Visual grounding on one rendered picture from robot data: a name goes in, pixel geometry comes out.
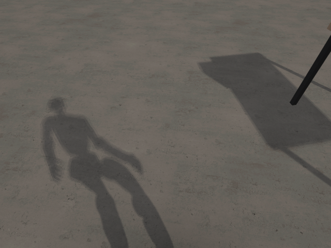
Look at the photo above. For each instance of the table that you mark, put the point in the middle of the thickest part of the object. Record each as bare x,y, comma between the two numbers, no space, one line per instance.
313,70

